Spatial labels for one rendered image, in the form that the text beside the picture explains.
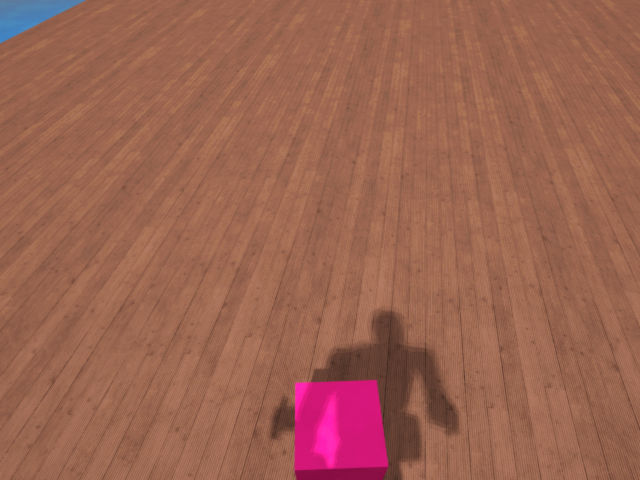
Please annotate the carton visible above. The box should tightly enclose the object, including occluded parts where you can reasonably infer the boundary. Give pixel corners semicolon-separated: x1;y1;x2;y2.
295;380;388;480

